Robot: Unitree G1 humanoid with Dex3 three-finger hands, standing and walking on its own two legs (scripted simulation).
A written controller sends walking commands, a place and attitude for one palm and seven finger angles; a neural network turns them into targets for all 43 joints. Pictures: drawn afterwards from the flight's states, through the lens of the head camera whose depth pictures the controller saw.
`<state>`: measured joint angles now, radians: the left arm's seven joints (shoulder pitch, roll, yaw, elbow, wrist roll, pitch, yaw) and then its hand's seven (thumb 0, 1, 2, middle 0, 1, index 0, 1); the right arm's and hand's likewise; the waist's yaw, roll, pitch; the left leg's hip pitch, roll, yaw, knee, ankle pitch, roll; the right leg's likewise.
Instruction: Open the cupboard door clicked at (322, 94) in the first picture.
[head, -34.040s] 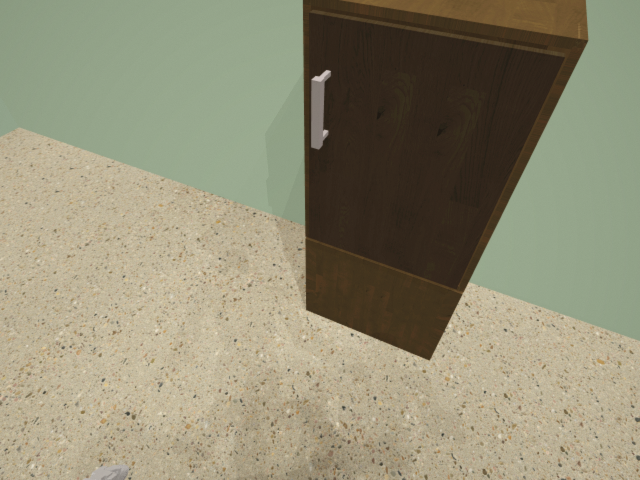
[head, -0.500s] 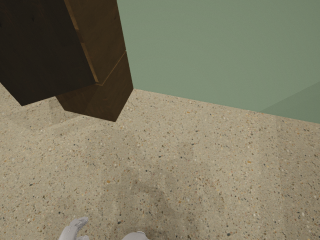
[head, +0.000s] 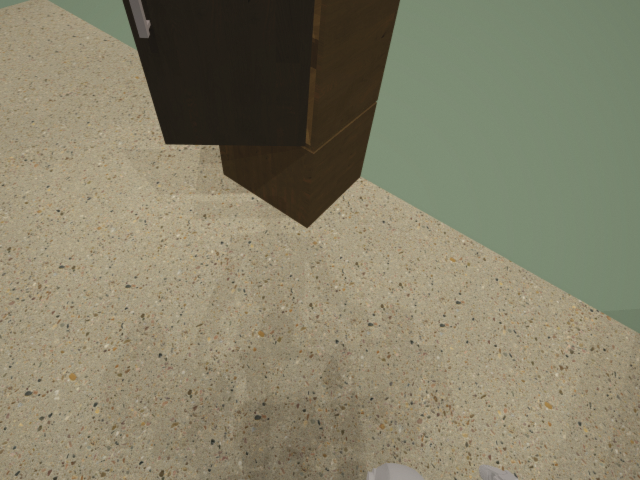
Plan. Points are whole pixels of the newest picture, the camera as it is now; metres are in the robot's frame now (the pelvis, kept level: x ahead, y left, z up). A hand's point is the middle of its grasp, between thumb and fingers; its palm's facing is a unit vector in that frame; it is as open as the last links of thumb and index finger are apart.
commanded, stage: turn to face it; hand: left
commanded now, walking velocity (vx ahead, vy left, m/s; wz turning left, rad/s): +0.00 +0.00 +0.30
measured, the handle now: out of the picture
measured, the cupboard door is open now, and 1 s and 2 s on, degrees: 41 41 41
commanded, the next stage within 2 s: take the last steps up to it in 0.26 s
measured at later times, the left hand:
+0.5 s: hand out of the picture +0.01 +0.15 -0.15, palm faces +0.22 -0.95 -0.22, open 7.3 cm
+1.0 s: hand out of the picture +0.06 +0.29 -0.17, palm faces +0.31 -0.94 -0.16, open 7.4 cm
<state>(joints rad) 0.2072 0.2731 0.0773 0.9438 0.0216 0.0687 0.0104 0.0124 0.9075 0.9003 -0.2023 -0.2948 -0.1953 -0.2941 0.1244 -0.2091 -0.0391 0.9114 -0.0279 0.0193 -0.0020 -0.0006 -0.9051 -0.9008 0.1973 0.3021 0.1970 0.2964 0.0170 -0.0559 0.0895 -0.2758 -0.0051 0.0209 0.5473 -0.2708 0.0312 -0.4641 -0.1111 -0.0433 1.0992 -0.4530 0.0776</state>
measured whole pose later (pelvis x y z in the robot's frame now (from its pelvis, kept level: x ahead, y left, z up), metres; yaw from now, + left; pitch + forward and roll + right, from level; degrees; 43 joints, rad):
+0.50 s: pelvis +0.00 -0.04 +0.01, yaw +10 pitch -1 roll +1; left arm 0.26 0.16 0.04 0.97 0.02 -0.01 0.01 0.01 0.92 0.90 -0.21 -0.30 -0.20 -0.29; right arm 0.21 -0.22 -0.07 1.03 -0.03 0.07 0.02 0.00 -0.91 -0.90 0.20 0.30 0.19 0.30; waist 0.00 0.00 0.06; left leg -0.43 0.02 0.00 1.02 -0.37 -0.05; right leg -0.18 -0.07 -0.15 0.43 -0.24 -0.01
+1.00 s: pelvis +0.07 +0.09 +0.01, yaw +14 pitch -1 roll -1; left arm 0.23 0.21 0.07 1.04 0.03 0.00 -0.01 0.01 0.91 0.90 -0.20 -0.29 -0.19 -0.29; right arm 0.36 -0.14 -0.01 1.07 -0.02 -0.06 -0.02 0.00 -0.93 -0.90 0.20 0.30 0.20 0.30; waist 0.02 -0.05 0.03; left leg -0.03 -0.07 0.11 0.29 -0.25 0.10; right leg -0.59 -0.09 -0.05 1.10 -0.20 0.02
